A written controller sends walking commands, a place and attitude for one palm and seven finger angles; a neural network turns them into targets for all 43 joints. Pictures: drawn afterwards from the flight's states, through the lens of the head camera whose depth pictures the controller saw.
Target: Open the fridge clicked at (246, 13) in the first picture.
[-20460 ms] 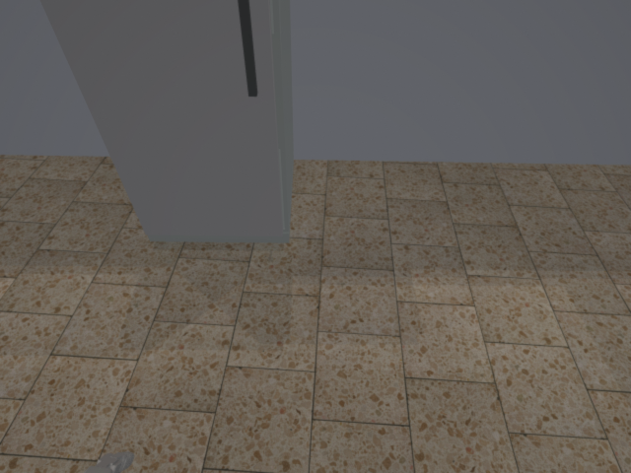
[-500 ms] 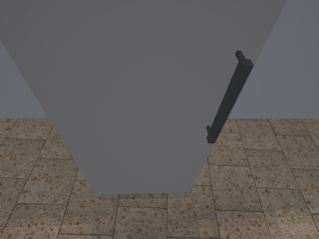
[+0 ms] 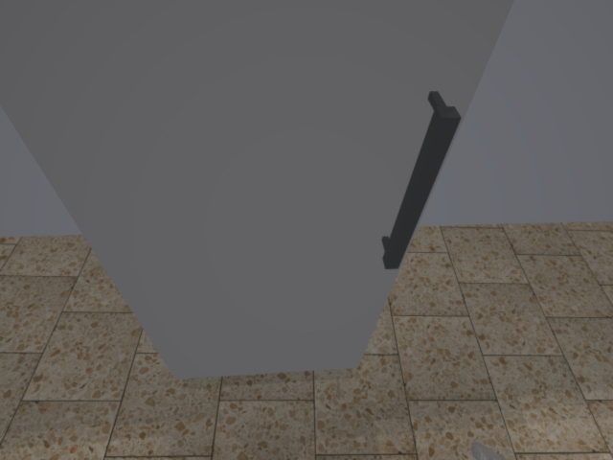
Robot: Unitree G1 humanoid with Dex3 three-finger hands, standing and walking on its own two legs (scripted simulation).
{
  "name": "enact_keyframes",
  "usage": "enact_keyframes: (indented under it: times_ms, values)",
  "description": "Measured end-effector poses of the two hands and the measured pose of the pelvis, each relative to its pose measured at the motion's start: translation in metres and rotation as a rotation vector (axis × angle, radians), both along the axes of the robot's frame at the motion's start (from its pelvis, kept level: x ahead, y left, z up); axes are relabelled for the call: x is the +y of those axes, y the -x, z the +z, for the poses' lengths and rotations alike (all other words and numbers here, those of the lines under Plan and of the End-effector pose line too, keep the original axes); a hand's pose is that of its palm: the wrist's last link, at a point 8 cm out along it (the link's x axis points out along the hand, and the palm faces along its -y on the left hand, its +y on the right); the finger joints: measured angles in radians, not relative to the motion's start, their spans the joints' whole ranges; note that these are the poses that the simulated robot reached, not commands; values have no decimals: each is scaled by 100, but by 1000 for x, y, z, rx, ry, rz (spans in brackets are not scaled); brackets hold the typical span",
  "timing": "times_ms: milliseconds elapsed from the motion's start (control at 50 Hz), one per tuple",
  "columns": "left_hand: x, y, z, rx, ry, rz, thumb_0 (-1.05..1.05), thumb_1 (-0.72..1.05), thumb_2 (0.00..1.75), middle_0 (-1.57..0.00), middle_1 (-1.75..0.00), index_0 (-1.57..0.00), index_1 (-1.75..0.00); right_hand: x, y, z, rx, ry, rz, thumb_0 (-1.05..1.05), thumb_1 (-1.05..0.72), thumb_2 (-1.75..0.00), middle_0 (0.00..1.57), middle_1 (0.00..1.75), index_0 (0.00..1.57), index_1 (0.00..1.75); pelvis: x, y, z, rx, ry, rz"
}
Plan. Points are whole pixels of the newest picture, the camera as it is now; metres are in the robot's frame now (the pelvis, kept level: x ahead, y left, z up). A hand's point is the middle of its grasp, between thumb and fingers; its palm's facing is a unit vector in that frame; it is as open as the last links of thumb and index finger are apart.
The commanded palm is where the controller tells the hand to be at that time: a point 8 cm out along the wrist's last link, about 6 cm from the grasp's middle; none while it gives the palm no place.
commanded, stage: raise the hand to about handle height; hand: right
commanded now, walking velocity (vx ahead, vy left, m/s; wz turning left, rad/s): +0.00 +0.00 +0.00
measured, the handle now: (409, 193) +0.46 -0.13 +0.11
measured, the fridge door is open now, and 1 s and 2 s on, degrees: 0 0 0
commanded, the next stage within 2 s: move the hooked fingers beside the handle in 2.00 s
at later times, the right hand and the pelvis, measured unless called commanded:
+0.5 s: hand out of the picture +0.14 -0.23 +0.01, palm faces +0.03 +1.00 -0.07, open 9.7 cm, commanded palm +0.12 -0.28 +0.01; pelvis -0.04 -0.02 -0.06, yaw -4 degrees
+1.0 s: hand (555, 398) +0.20 -0.27 +0.05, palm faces -0.07 +0.99 -0.09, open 12.6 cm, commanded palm +0.17 -0.32 +0.08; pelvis -0.03 -0.04 -0.03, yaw -2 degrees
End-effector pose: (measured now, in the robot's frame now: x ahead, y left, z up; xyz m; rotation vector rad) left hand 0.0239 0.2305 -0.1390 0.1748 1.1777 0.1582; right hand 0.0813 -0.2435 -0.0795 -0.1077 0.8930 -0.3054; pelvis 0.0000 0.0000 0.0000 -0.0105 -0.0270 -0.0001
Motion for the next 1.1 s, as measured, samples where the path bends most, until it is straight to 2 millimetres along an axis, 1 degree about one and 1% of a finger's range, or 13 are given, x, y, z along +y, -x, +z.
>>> enact_keyframes:
  times_ms: [80,140,220,280,340,380,440,540,620,720,820,980,1100]
  values:
    - [15,-52,18,-304,-45,-8,2,92,89,-21,-30,-20,-30,-5,-76,82,-507,41,79,3,-88,-87,21,34,20,34,-6,8,-5,22,0,-27]
    - [23,-93,41,-518,-75,-27,2,91,89,-20,-30,-20,-30,2,-106,113,-796,-2,200,2,-82,-85,21,37,20,37,-7,16,-15,71,6,-16]
    - [28,-133,74,-714,-110,-95,2,91,89,-20,-30,-20,-30,12,-94,96,-900,-112,388,1,-73,-82,21,42,21,42,-7,25,-31,105,10,0]
    - [26,-153,90,-787,-147,-150,2,90,90,-20,-30,-20,-30,4,-62,60,-793,-179,423,1,-66,-79,22,46,22,46,-8,29,-42,128,8,-1]
    - [17,-165,95,-809,-171,-203,1,90,90,-20,-30,-20,-30,-16,-28,37,-724,-190,315,1,-59,-76,23,51,23,51,-11,32,-51,136,-7,-16]
    - [5,-168,90,-800,-173,-246,1,90,90,-20,-30,-20,-30,-30,-15,41,-752,-139,250,2,-54,-74,23,54,23,54,-13,34,-56,135,-22,-30]
    - [-17,-166,73,-760,-138,-299,1,90,90,-20,-30,-20,-30,-44,-14,66,-879,-38,239,2,-47,-72,24,58,23,58,-18,38,-61,130,-48,-53]
    - [-57,-143,37,-679,-23,-297,1,90,90,-20,-30,-20,-30,-36,-52,103,-1007,-27,422,2,-35,-67,24,66,23,65,-27,47,-63,124,-70,-67]
    - [-73,-112,24,-620,50,-202,2,90,89,-21,-30,-20,-30,-31,-83,98,-845,-109,525,1,-26,-63,25,72,24,71,-33,48,-56,127,-57,-45]
    - [-67,-83,25,-569,38,-118,2,89,89,-21,-30,-21,-30,-53,-86,106,-778,-121,402,1,-14,-58,26,79,26,79,-38,41,-46,122,-39,-18]
    - [-46,-78,30,-533,-27,-152,2,89,89,-21,-30,-20,-30,-75,-78,135,-895,-5,323,1,-3,-53,27,87,26,86,-39,35,-41,114,-44,-27]
    - [-20,-107,52,-606,-113,-168,2,90,90,-21,-30,-20,-30,-80,-94,131,-824,-56,399,0,16,-45,28,99,28,98,-36,30,-35,93,-46,-37]
    - [-22,-134,74,-706,-106,-184,2,90,90,-21,-30,-20,-30,-91,-108,169,-942,-12,374,0,30,-39,29,108,29,108,-30,20,-27,64,-44,-35]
